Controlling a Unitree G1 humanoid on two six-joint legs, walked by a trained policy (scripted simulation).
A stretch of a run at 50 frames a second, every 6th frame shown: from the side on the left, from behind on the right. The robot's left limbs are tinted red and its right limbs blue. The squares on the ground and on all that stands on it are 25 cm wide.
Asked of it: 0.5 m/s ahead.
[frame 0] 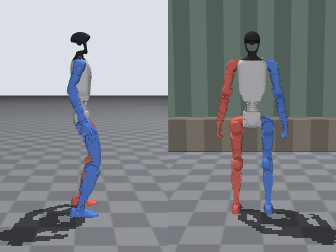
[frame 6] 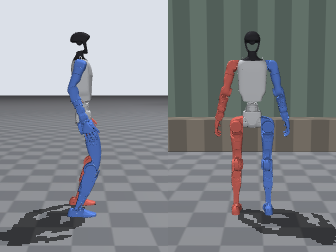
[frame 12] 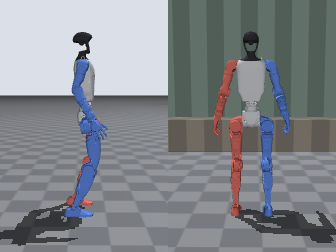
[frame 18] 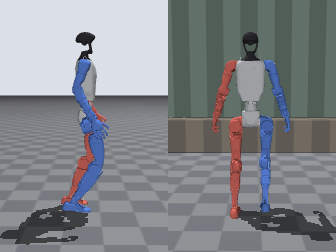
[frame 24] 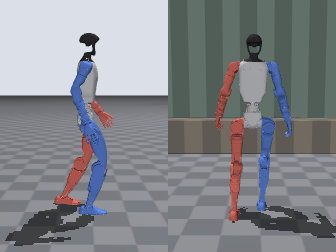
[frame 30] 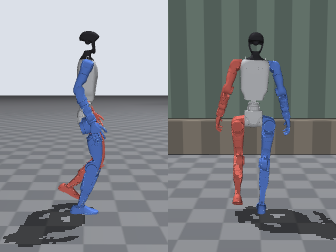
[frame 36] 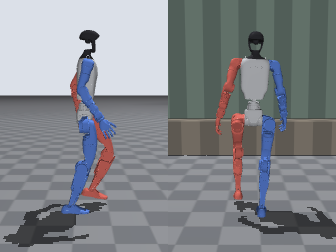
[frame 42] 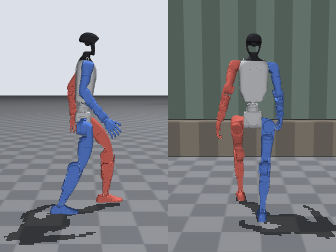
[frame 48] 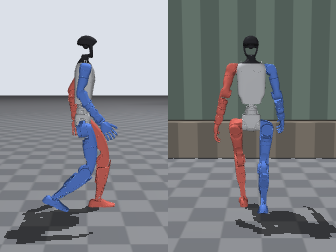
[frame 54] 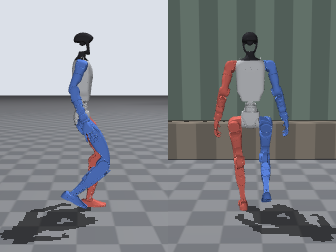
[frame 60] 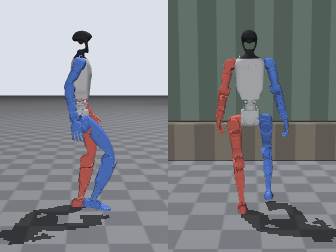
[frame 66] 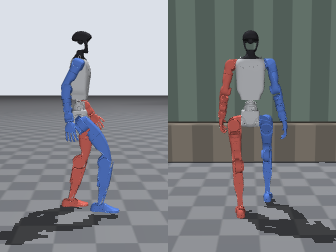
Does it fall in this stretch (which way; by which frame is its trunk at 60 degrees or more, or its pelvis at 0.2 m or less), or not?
no
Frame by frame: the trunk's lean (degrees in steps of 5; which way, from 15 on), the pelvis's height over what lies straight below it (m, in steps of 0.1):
0: 0, 0.8
6: 5, 0.8
12: 5, 0.8
18: 0, 0.8
24: 5, 0.8
30: 5, 0.8
36: 5, 0.8
42: 5, 0.8
48: 5, 0.7
54: 0, 0.8
60: 0, 0.8
66: 0, 0.8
